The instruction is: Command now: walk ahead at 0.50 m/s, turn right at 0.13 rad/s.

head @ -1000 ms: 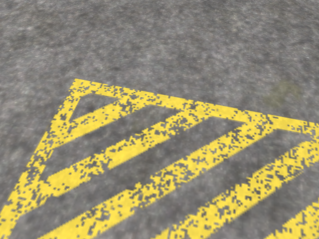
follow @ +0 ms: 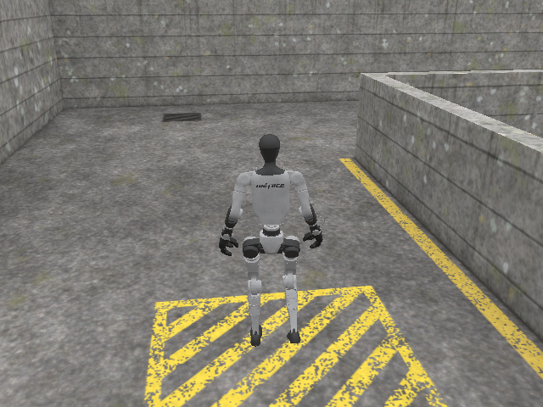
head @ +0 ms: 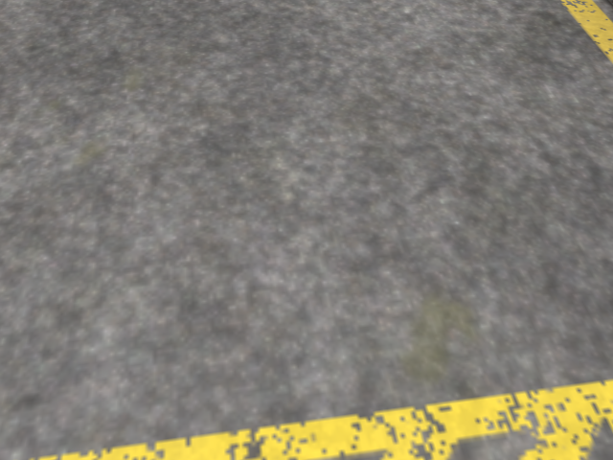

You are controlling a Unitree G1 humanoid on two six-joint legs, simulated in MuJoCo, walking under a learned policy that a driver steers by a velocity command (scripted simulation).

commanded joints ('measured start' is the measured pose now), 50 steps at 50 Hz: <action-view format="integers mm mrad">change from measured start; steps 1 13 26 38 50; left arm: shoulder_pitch -27 -335 -77 35 -110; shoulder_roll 71 43 78 147 125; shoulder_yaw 22 5 31 51 25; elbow -86 -171 -56 67 -48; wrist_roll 4 -3 21 11 4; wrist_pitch -20 -43 -53 -44 -100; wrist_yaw -5 -37 -27 1 -4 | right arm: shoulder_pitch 34 159 84 -228 54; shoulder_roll -108 -194 -106 -56 -170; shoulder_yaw -24 -43 -15 1 -61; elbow -33 78 36 -80 -80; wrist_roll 3 32 26 27 21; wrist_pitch -10 28 30 38 42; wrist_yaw -3 -19 -17 20 1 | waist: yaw -6 -80 -7 90 -52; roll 141 116 -48 11 41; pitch -23 43 -44 74 -110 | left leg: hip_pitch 195 262 -325 -398 369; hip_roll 262 283 189 139 276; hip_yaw -316 -149 -84 -35 -465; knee -245 -245 665 181 -146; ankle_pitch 106 238 -104 256 96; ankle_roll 181 136 -46 -23 261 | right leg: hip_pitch -221 -139 302 447 -335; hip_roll -96 -57 -243 -255 -94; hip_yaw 15 -46 177 -146 14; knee -67 -604 -970 -1008 72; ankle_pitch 59 365 332 466 -9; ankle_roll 17 11 -218 -141 20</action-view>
